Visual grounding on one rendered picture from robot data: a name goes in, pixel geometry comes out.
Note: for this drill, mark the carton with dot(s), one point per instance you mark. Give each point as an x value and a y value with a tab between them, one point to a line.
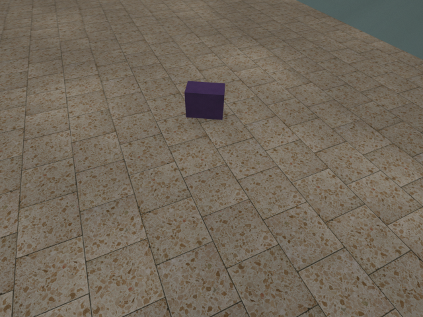
204	100

